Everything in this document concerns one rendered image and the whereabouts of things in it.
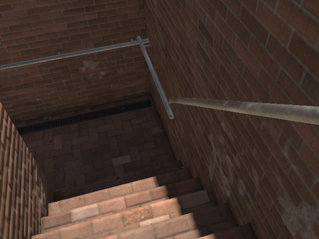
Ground stairs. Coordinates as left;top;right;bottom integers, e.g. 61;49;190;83
31;160;258;239

